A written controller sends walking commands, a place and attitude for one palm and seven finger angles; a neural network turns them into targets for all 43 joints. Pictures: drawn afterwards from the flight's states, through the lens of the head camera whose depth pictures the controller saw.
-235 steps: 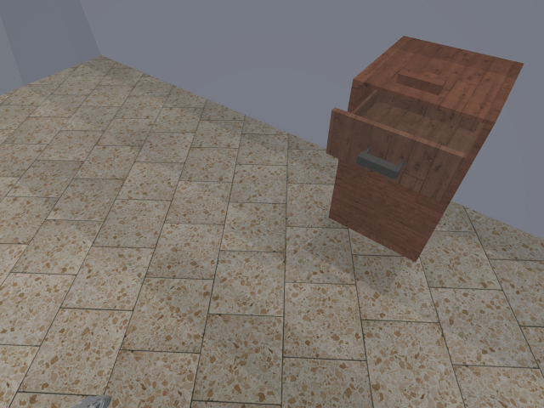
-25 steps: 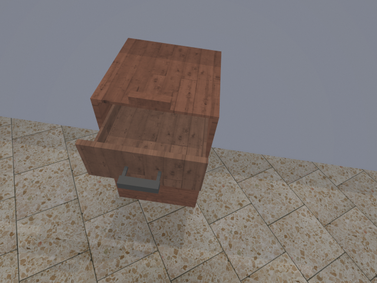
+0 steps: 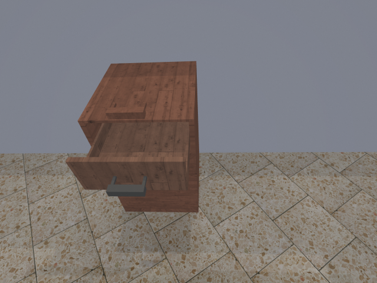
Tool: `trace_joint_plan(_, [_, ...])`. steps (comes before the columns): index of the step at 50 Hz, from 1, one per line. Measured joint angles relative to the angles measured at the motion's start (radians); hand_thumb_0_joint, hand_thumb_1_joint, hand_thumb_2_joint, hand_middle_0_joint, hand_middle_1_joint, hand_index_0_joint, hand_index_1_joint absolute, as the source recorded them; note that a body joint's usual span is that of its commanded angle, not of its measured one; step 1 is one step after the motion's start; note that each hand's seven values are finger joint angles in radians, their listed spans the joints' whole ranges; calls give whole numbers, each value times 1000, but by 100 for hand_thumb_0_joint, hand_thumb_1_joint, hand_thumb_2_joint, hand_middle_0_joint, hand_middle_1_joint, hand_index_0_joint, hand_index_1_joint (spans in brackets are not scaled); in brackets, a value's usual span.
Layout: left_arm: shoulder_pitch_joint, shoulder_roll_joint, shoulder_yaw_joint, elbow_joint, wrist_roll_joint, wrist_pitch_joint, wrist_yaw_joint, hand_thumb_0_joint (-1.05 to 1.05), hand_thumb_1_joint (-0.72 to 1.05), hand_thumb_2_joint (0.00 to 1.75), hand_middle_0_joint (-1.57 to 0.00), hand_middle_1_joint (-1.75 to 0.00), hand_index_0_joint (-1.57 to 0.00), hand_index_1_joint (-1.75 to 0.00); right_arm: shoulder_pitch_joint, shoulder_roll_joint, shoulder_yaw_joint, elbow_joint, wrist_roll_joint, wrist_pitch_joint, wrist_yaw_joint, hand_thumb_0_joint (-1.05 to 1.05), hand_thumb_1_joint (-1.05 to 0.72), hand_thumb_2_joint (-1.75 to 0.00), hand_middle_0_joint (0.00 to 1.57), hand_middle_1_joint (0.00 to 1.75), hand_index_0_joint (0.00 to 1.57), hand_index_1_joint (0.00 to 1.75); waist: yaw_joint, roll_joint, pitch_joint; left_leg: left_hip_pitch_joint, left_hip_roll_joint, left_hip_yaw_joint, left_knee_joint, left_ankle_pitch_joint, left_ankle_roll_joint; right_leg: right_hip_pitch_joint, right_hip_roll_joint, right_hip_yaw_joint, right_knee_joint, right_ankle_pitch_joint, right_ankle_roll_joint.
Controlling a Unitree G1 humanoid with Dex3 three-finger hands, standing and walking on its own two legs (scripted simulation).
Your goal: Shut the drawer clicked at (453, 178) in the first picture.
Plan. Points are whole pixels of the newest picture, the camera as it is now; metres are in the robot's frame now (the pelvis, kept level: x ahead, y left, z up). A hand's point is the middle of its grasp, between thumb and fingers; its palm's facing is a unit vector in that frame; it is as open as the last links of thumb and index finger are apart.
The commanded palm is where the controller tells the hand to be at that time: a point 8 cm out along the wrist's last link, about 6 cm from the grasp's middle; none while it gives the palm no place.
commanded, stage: come to a stop and stand still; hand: left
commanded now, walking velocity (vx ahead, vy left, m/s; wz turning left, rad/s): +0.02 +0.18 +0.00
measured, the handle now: (128, 184) +0.45 +0.25 -0.16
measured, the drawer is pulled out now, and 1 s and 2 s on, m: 0.18 0.18 0.18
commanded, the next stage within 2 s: look again from close up in 0.84 s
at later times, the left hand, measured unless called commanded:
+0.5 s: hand out of the picture +0.03 +0.25 -0.18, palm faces +0.04 -0.96 -0.27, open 7.4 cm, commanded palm none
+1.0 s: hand out of the picture -0.01 +0.24 -0.18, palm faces +0.01 -0.97 -0.22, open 7.4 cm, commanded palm none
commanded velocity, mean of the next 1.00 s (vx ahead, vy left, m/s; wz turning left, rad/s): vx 0.00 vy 0.01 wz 0.00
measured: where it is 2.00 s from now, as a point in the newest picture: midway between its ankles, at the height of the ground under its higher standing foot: outside the picture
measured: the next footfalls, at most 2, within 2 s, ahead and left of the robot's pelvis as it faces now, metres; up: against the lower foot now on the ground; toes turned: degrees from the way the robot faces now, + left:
left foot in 0.26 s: +0.05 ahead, +0.15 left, +0.00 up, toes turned +4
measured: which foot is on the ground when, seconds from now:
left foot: up 0.00-0.24, down 0.26-1.00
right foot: down 0.00-1.00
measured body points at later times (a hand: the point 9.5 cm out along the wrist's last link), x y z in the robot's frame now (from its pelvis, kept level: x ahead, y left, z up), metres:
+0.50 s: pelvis -0.01 +0.05 -0.02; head +0.00 +0.05 +0.43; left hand +0.02 +0.30 -0.16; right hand +0.08 -0.18 -0.16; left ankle -0.03 +0.15 -0.75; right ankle -0.01 -0.11 -0.75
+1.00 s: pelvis -0.02 +0.05 -0.01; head -0.01 +0.05 +0.44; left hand -0.01 +0.29 -0.16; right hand +0.00 -0.19 -0.16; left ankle -0.03 +0.15 -0.75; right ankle -0.01 -0.11 -0.75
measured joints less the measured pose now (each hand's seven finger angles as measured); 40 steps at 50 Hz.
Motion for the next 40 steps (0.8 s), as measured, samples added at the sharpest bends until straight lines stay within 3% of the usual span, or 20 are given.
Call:
trace_joint_plan(5, [-3,-24,-2,4,-1,-17,-1,0,91,90,-21,-30,-21,-30,65,-10,4,11,3,-13,-5,0,-91,-90,20,30,20,30,-6,1,22,37,0,-12,33,-10,-19,13,-1,-17,-56,34,-4])
trace_joint_plan(10, [-18,-14,6,13,1,-24,7,1,91,90,-21,-30,-21,-30,61,-1,14,23,13,-9,-19,1,-92,-90,20,30,20,30,12,-13,52,121,-1,-6,-124,-68,-23,-12,-11,-27,-24,23,4])
trace_joint_plan(13, [-9,7,-22,-6,-5,-22,10,1,91,90,-21,-30,-21,-30,42,-10,25,-41,3,-23,-11,1,-91,-90,20,30,20,30,-5,2,71,173,1,-43,-250,13,2,-72,-1,-34,72,-18,19])
trace_joint_plan(14, [-13,13,-24,-9,-8,-17,12,1,91,90,-21,-30,-21,-30,39,-13,25,-59,1,-35,-13,1,-91,-90,20,30,20,30,-16,15,70,172,6,-57,-259,-12,7,-96,4,-43,113,-39,25])
trace_joint_plan(18, [-32,52,-19,-21,-9,-3,20,1,91,90,-21,-30,-21,-30,2,16,46,-90,-1,-48,-17,1,-91,-90,20,30,20,30,-8,-20,67,151,-15,-36,-185,-48,22,-108,-18,-19,159,-63,45])
trace_joint_plan(25, [-69,83,-21,-71,-8,2,20,1,91,90,-20,-30,-20,-30,-63,28,64,-125,4,-59,-18,0,-93,-90,20,30,20,30,2,-20,49,173,-25,-12,-171,-61,47,-82,-26,5,146,-54,66])
trace_joint_plan(40, [-95,80,-34,-69,-9,4,12,0,91,90,-20,-30,-20,-30,-70,11,72,-66,8,-59,-9,0,-91,-90,20,30,20,30,-5,-36,66,234,-47,8,-262,-9,64,-33,-46,24,68,-4,86])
